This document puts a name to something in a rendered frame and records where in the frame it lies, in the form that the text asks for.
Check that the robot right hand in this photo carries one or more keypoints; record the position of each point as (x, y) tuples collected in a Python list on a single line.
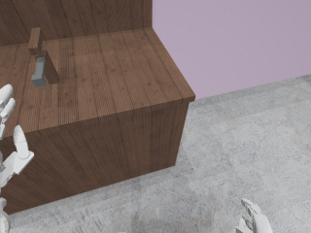
[(257, 222)]

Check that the robot left hand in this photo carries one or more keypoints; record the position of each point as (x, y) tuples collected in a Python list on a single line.
[(19, 159)]

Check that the counter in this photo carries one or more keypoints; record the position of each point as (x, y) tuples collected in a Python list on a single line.
[(114, 105)]

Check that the tap lever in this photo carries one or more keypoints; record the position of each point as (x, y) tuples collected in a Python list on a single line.
[(38, 79)]

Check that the left robot forearm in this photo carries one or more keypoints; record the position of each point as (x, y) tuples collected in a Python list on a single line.
[(5, 222)]

